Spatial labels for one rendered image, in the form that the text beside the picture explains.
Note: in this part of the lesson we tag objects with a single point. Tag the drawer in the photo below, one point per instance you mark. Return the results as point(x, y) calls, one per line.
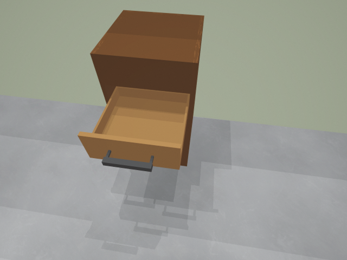
point(139, 123)

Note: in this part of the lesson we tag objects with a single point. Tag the handle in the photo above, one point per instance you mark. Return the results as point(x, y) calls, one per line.
point(129, 164)

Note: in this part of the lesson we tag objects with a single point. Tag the cabinet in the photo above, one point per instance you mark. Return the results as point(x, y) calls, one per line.
point(155, 51)

